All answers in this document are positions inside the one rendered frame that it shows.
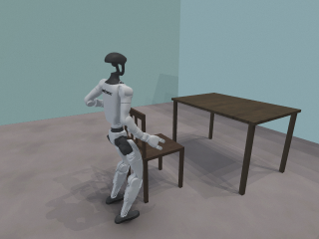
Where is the robot left foot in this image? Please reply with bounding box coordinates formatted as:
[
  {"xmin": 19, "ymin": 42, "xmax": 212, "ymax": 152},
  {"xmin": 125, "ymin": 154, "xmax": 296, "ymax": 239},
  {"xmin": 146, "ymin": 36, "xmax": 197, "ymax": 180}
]
[{"xmin": 106, "ymin": 193, "xmax": 125, "ymax": 205}]

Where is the chair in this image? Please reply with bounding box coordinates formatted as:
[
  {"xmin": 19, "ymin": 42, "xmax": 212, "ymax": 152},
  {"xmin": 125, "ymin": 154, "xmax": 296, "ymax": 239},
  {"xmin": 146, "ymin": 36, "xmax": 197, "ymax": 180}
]
[{"xmin": 124, "ymin": 108, "xmax": 184, "ymax": 203}]

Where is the robot right hand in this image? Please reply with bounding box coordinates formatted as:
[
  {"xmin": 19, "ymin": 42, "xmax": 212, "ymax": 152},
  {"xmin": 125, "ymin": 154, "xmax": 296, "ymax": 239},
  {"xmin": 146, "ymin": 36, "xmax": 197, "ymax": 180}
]
[{"xmin": 148, "ymin": 135, "xmax": 165, "ymax": 150}]

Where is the table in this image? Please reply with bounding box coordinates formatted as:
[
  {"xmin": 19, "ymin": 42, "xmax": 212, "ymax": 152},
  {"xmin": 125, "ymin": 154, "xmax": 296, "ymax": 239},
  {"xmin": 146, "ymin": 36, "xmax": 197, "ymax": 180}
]
[{"xmin": 171, "ymin": 93, "xmax": 301, "ymax": 195}]

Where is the left robot forearm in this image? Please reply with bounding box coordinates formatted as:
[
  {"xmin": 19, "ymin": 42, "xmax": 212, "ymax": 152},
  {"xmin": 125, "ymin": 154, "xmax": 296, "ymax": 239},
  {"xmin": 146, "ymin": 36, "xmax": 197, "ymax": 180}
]
[{"xmin": 94, "ymin": 98, "xmax": 104, "ymax": 108}]

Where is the right robot shin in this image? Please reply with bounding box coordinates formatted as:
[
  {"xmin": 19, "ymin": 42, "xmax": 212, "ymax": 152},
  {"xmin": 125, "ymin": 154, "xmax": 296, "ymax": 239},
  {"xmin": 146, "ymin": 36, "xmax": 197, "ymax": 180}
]
[{"xmin": 121, "ymin": 177, "xmax": 143, "ymax": 217}]

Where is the right robot forearm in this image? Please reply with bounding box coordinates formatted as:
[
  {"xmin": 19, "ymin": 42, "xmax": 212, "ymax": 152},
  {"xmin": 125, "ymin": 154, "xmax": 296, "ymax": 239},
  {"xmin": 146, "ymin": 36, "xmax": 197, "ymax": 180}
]
[{"xmin": 125, "ymin": 117, "xmax": 151, "ymax": 142}]

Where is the robot right upper arm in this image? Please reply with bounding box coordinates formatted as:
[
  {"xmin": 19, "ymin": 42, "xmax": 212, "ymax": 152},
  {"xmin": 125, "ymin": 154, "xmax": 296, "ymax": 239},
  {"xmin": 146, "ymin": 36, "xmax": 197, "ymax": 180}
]
[{"xmin": 119, "ymin": 85, "xmax": 134, "ymax": 126}]

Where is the robot left upper arm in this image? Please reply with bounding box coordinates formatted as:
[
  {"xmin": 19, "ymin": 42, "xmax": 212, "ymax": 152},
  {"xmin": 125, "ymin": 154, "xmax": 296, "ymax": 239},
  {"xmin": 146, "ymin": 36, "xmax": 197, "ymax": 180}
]
[{"xmin": 84, "ymin": 79, "xmax": 107, "ymax": 107}]

